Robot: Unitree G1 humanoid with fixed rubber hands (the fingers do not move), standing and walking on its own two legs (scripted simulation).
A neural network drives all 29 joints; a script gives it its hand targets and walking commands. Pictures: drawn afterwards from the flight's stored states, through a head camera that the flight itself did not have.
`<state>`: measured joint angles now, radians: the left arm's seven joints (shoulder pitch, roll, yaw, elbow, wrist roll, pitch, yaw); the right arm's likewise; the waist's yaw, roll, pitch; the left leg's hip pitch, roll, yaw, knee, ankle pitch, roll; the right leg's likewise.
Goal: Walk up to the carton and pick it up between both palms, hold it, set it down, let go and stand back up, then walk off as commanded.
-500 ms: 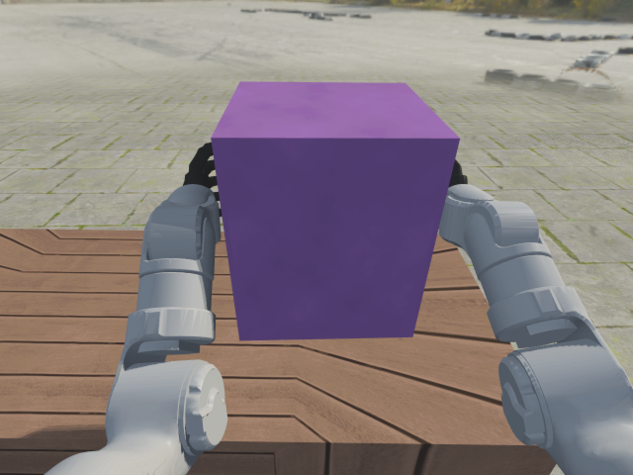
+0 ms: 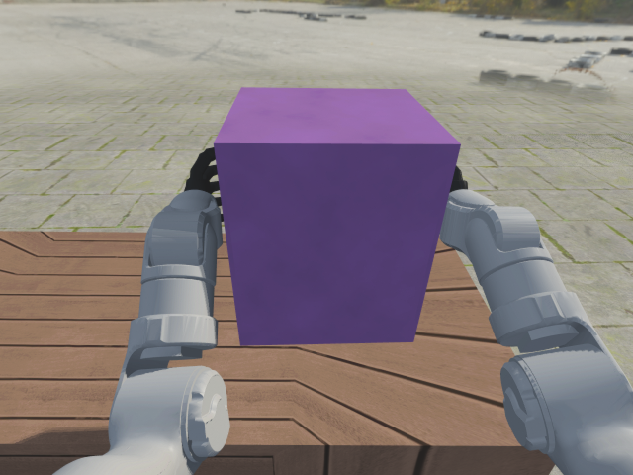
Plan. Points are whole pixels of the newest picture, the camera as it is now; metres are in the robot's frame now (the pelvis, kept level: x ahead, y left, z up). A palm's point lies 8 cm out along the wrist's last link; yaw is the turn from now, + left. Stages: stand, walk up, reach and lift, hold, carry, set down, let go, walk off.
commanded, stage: hold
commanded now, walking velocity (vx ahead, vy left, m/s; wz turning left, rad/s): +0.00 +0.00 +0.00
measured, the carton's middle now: (326, 212) +0.37 +0.00 +0.25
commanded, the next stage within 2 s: none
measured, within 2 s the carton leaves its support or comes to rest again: neither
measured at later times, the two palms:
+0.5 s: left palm (197, 205) +0.36 +0.15 +0.27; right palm (449, 205) +0.36 -0.15 +0.27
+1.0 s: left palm (197, 204) +0.36 +0.15 +0.27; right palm (448, 205) +0.36 -0.15 +0.27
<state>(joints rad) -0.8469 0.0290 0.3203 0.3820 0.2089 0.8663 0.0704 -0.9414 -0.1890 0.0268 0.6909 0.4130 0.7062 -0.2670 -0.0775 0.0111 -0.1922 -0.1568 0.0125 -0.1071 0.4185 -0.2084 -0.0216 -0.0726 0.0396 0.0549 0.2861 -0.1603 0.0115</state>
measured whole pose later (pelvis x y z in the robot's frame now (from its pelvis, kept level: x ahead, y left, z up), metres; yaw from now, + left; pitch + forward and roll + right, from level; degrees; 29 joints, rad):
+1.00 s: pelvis -0.01 +0.00 +0.00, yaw +0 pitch -2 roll -2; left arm -0.87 0.05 0.31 0.42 0.20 0.85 0.06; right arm -0.97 -0.18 0.01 0.72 0.40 0.70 -0.27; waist -0.07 0.01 -0.20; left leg -0.19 0.02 -0.11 0.42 -0.20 -0.03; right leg -0.10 0.05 0.05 0.29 -0.15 0.01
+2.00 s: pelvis +0.00 +0.00 +0.00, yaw +0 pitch -2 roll -2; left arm -0.86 0.04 0.32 0.39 0.20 0.86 0.07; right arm -0.96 -0.20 0.04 0.69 0.41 0.72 -0.27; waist -0.07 0.01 -0.20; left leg -0.17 0.01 -0.11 0.41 -0.20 -0.02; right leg -0.08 0.04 0.05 0.28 -0.16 0.01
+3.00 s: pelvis +0.00 +0.00 +0.00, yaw +1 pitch -3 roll -2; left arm -0.84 0.04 0.31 0.36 0.21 0.87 0.06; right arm -0.93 -0.18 0.03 0.67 0.42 0.71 -0.27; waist -0.08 0.01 -0.19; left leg -0.16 0.01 -0.11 0.42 -0.21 -0.02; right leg -0.07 0.04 0.05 0.28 -0.16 0.01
